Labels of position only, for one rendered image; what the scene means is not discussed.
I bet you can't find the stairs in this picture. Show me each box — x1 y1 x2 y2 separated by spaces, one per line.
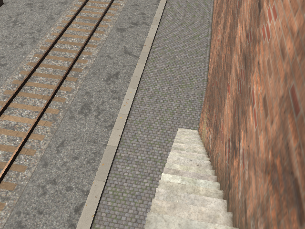
144 128 239 229

